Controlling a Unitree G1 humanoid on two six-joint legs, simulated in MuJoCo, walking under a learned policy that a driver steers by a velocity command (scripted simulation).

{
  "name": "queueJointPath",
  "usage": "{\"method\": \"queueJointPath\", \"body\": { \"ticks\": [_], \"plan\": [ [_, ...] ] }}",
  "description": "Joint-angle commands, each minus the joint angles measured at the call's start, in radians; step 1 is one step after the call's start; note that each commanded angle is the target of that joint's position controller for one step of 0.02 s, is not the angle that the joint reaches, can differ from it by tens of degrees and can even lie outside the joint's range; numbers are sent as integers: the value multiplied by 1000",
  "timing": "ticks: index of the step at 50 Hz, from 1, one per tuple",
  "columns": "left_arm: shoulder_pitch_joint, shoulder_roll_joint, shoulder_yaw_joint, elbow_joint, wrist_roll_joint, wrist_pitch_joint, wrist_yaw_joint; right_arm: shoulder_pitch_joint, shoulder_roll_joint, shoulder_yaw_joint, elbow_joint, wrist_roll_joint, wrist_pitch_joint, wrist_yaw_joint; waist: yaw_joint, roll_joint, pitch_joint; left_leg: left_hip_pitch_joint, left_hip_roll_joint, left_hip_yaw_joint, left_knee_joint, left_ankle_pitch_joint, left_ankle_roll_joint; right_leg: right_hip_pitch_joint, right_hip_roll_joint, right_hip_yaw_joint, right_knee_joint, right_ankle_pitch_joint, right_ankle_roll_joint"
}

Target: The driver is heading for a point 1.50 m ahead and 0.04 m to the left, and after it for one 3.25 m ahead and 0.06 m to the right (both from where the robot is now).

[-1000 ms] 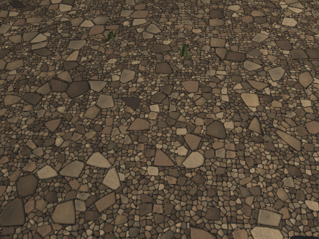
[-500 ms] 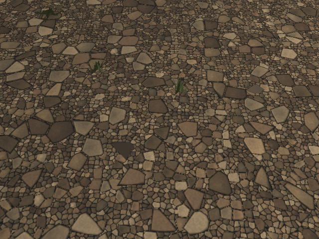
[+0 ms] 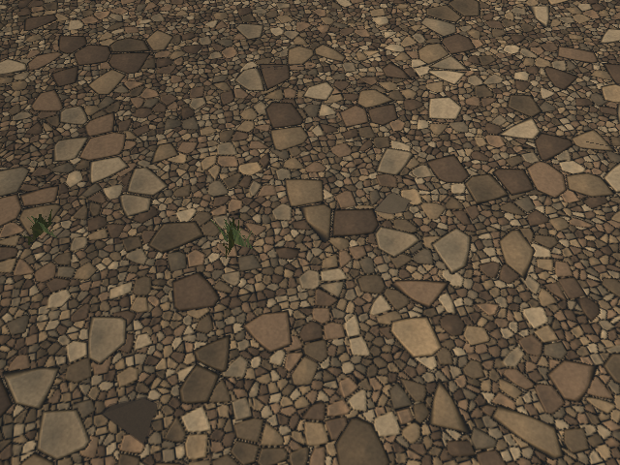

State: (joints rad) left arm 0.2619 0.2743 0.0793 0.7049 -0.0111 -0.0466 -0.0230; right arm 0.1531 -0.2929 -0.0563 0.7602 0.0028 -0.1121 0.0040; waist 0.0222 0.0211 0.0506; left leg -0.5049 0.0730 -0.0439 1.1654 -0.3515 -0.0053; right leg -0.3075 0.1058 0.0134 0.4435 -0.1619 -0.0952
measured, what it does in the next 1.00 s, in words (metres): walks ahead: left foot, then right foot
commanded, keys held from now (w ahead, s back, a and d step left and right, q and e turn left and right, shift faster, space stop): w+e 0.24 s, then w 0.16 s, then w+q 0.60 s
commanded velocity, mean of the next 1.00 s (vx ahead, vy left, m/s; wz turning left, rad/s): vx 0.50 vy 0.00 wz -0.04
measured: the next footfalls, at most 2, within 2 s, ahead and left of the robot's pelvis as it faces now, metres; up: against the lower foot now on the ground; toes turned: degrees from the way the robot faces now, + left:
left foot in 0.30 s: +0.36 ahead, +0.13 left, +0.00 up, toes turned -13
right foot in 0.76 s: +0.52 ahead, -0.15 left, +0.00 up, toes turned -3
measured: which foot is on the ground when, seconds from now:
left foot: up 0.00-0.28, down 0.30-0.76, up 0.78-1.00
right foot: down 0.00-0.30, up 0.32-0.74, down 0.76-1.00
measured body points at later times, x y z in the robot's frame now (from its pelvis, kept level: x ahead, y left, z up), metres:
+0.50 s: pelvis +0.28 +0.04 +0.00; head +0.30 +0.05 +0.45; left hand +0.47 +0.28 -0.10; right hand +0.30 -0.24 -0.11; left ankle +0.32 +0.14 -0.74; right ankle +0.23 -0.09 -0.66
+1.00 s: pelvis +0.51 -0.04 +0.01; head +0.53 -0.05 +0.46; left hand +0.58 +0.24 -0.10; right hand +0.66 -0.32 -0.10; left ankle +0.57 +0.12 -0.66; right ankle +0.48 -0.15 -0.74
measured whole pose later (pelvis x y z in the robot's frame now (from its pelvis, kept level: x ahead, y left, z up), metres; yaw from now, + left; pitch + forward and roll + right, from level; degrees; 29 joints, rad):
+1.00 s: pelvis +0.51 -0.04 +0.01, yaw +2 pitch +1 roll -2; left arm 0.31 0.26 0.07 0.77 0.01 -0.09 0.00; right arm 0.22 -0.32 -0.08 0.72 0.02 -0.03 0.01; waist 0.04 0.06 0.00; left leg -0.66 0.08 -0.06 1.06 -0.22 -0.02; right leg -0.13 0.01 -0.10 0.31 -0.21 -0.02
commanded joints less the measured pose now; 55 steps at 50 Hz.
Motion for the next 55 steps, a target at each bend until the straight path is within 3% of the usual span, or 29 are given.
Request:
{"method": "queueJointPath", "body": {
  "ticks": [1,3,6,10,13,14,15,16,17,18,19,20,21,22,24,28,33,35,37,38,39,40,41,42,44,48,51,55],
  "plan": [
    [-26,136,31,-84,1,-24,17,19,-94,-27,-68,-17,6,-4,-42,-37,-97,-124,39,-20,-117,64,-34,125,-270,321,-214,280,-220],
    [-1,162,39,-75,-3,-22,30,-49,-67,-15,-90,-20,13,-7,-23,-47,-71,-120,20,-5,-263,175,-59,74,-235,267,-218,284,-198],
    [37,165,41,-60,-9,-12,39,-156,-42,-2,-114,-14,10,1,23,-87,-59,-42,-32,4,-493,375,-67,32,-181,226,-196,176,-145],
    [96,160,41,-37,-17,-2,39,-223,-74,-12,-143,4,-3,14,51,-110,-60,6,-66,-24,-627,400,-50,93,-212,320,-125,65,-121],
    [85,152,40,-37,-11,5,44,-165,-106,-29,-134,7,-18,22,11,-148,-71,71,-70,-25,-674,298,-8,161,-241,395,-34,65,-98],
    [74,133,34,-39,-8,7,43,-92,-113,-38,-112,2,-23,20,-26,-154,-94,166,-76,-2,-710,302,16,159,-220,383,21,117,-79],
    [76,89,19,-45,-2,3,40,10,-143,-51,-94,-13,-29,16,-72,-134,-170,338,-25,-36,-704,302,58,123,-170,335,164,169,-45],
    [101,37,-3,-60,17,0,40,161,-197,-62,-79,-24,-29,11,-117,2,-309,590,147,-234,-697,277,123,-9,-95,240,457,-40,-2],
    [261,14,-10,-64,-25,-10,40,238,-264,-83,-23,-25,-17,23,-45,373,-368,821,326,-733,-832,15,296,-358,13,156,748,-432,60],
    [228,116,5,-34,-31,-12,43,208,-161,-61,-44,6,-14,27,-79,214,-276,777,315,-772,-880,-212,280,-472,-52,203,860,-394,71],
    [100,154,14,-51,-23,-11,40,162,-107,-45,-52,9,-6,21,-104,110,-159,664,273,-601,-882,-185,239,-500,-85,181,877,-300,71],
    [29,140,11,-68,-9,-12,42,118,-99,-37,-59,-5,1,19,-89,36,-107,550,232,-487,-893,-70,220,-468,-116,144,851,-236,70],
    [-18,125,10,-87,7,-19,39,97,-88,-31,-50,-10,6,19,-72,28,-59,465,195,-422,-911,40,227,-455,-146,126,790,-192,69],
    [-16,105,8,-94,11,-24,34,91,-77,-22,-48,-16,6,17,-46,46,-54,407,163,-370,-932,122,225,-404,-175,109,741,-164,67],
    [-5,71,-1,-95,10,-29,30,101,-73,-19,-37,-2,6,16,-28,87,-65,374,134,-315,-950,250,245,-363,-184,74,634,-175,82],
    [-130,21,-28,-125,18,-43,22,134,-143,-40,-16,18,20,1,-56,63,-62,309,100,-209,-969,350,239,-272,-164,28,322,-30,117],
    [-245,55,-22,-146,-3,-58,6,217,-155,-43,13,31,43,-4,-90,79,-53,298,104,-225,-927,289,207,-133,-110,33,110,124,129],
    [-232,79,-10,-147,-7,-66,4,220,-161,-46,14,33,51,-8,-62,87,-58,301,113,-264,-882,232,181,-48,-107,38,41,114,110],
    [-110,117,14,-115,1,-69,14,211,-127,-36,7,25,54,-11,9,80,-107,243,55,-248,-753,249,133,167,-124,34,-9,83,70],
    [34,173,32,-100,19,-70,26,185,-68,-16,-16,13,48,-8,82,4,-208,131,-9,-185,-510,180,91,376,-269,167,-5,40,11],
    [131,261,55,-81,30,-53,30,278,5,8,-51,19,32,-10,70,-269,-340,-156,-116,-44,-193,-128,34,648,-504,517,-64,-107,-125],
    [155,206,45,-60,22,-47,25,272,-70,-8,-49,38,28,-13,79,-286,-313,-297,-77,-70,-7,-224,23,619,-535,692,-133,-298,-167],
    [115,147,26,-62,13,-49,24,216,-125,-26,-52,41,32,-13,80,-200,-197,-340,-37,-88,65,-144,25,524,-497,580,-150,-318,-137],
    [57,112,14,-65,14,-49,23,180,-121,-29,-55,34,40,-12,56,-155,-135,-322,-10,-71,71,-69,21,428,-452,462,-169,-234,-111],
    [-26,65,-1,-54,22,-53,18,152,-96,-33,-66,24,57,-7,7,-150,-52,-265,33,-72,19,22,11,271,-390,298,-228,-68,-90],
    [-45,93,15,-21,21,-69,22,110,-46,-24,-98,20,82,4,-22,-109,-26,-236,50,-59,-71,132,-15,192,-377,118,-292,139,-99],
    [-32,125,26,6,21,-67,28,44,-31,-15,-121,18,82,18,-8,-84,-20,-223,49,-41,-231,270,-16,208,-364,7,-297,209,-88],
    [10,167,37,39,7,-55,34,-87,-26,-5,-166,18,77,42,36,-70,11,-171,31,19,-423,368,12,242,-368,-91,-293,210,-60]
  ]
}}
Keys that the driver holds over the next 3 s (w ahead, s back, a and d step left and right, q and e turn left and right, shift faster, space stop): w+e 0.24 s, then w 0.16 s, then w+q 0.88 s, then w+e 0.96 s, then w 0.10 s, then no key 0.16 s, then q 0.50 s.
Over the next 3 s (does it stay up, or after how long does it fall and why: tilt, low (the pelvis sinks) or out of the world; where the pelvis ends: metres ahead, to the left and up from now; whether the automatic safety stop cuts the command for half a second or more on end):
stays up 1.41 0.05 0.00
